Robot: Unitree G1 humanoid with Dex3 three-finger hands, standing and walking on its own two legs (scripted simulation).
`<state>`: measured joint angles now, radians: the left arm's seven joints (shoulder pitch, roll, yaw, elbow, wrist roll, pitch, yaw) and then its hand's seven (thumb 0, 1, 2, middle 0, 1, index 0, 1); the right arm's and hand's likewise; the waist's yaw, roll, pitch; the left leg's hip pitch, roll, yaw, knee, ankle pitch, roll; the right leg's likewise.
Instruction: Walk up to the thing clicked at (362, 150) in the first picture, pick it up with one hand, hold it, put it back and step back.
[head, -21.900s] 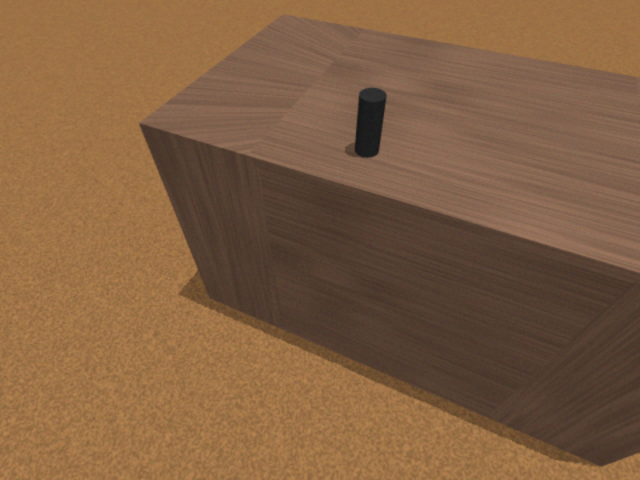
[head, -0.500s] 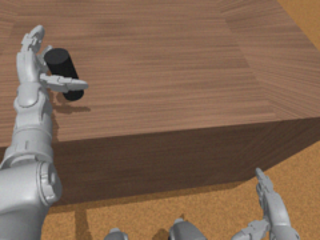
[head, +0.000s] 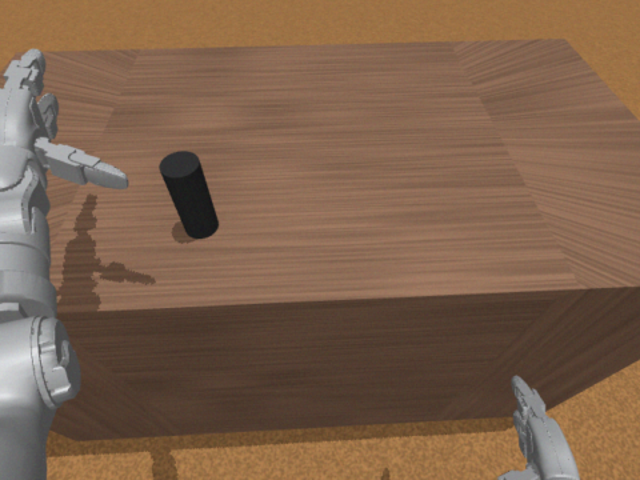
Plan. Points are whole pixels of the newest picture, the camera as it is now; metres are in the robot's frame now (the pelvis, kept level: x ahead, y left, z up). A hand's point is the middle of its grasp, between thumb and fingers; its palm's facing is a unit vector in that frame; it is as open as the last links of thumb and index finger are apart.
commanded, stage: sink last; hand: left
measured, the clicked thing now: (191, 197) +0.49 +0.16 +0.07
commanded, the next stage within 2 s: home in 1.06 s
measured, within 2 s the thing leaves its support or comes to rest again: neither
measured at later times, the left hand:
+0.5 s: hand (15, 310) +0.26 +0.25 +0.18, palm faces +0.34 -0.88 -0.33, open 17.5 cm
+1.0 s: hand (0, 476) +0.15 +0.23 +0.15, palm faces +0.38 -0.83 -0.40, open 17.5 cm
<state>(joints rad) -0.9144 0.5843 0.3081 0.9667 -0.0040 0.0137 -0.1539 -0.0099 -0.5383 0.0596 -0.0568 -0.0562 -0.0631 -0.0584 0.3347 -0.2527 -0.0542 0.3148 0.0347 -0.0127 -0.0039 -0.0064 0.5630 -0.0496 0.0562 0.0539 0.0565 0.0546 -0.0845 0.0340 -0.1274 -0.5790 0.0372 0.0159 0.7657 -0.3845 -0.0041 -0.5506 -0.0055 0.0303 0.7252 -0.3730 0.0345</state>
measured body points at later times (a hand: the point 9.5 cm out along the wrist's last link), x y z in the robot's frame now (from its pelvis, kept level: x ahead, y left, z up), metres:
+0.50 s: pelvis +0.00 +0.00 +0.01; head +0.00 -0.02 +0.46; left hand +0.24 +0.29 +0.20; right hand +0.16 -0.27 -0.06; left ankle -0.01 +0.12 -0.71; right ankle -0.01 -0.14 -0.71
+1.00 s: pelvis -0.02 -0.02 +0.01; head -0.03 -0.04 +0.46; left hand +0.12 +0.27 +0.17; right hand +0.15 -0.28 -0.05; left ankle -0.01 +0.12 -0.71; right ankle -0.01 -0.14 -0.71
